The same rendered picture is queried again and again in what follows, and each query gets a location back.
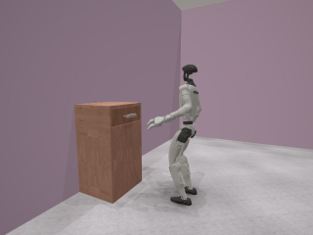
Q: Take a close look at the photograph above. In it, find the left robot forearm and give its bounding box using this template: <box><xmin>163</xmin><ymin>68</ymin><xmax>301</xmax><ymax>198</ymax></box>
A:
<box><xmin>163</xmin><ymin>104</ymin><xmax>190</xmax><ymax>123</ymax></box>

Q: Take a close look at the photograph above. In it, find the robot shin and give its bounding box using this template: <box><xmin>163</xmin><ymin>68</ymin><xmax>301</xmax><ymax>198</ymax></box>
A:
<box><xmin>169</xmin><ymin>164</ymin><xmax>187</xmax><ymax>200</ymax></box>
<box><xmin>176</xmin><ymin>159</ymin><xmax>193</xmax><ymax>190</ymax></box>

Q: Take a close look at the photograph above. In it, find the robot left upper arm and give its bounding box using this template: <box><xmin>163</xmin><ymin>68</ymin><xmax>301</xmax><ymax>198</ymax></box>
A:
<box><xmin>179</xmin><ymin>84</ymin><xmax>193</xmax><ymax>114</ymax></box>

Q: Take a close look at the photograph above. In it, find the left robot hand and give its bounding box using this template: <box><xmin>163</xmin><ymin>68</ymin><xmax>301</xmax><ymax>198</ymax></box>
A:
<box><xmin>147</xmin><ymin>117</ymin><xmax>164</xmax><ymax>130</ymax></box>

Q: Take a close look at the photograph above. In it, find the handle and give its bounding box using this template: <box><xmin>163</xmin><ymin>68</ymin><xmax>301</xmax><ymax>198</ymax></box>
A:
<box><xmin>124</xmin><ymin>114</ymin><xmax>137</xmax><ymax>118</ymax></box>

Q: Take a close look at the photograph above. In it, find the drawer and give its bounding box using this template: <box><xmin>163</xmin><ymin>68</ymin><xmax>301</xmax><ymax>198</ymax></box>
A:
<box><xmin>111</xmin><ymin>106</ymin><xmax>140</xmax><ymax>127</ymax></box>

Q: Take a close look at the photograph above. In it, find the robot left shin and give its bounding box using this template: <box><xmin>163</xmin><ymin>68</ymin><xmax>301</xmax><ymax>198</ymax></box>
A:
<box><xmin>169</xmin><ymin>164</ymin><xmax>187</xmax><ymax>200</ymax></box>

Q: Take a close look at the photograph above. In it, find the robot right shin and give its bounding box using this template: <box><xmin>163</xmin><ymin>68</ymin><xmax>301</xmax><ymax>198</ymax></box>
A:
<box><xmin>176</xmin><ymin>159</ymin><xmax>193</xmax><ymax>190</ymax></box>

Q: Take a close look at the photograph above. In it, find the cabinet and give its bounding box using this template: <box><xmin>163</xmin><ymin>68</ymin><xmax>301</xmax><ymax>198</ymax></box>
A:
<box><xmin>74</xmin><ymin>101</ymin><xmax>142</xmax><ymax>204</ymax></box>

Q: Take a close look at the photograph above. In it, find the robot right upper arm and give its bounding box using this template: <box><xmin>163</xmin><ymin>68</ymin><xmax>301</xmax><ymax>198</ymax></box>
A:
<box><xmin>196</xmin><ymin>91</ymin><xmax>201</xmax><ymax>113</ymax></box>

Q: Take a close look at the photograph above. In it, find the right robot forearm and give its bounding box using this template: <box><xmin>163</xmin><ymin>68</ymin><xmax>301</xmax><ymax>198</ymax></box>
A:
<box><xmin>191</xmin><ymin>112</ymin><xmax>201</xmax><ymax>123</ymax></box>

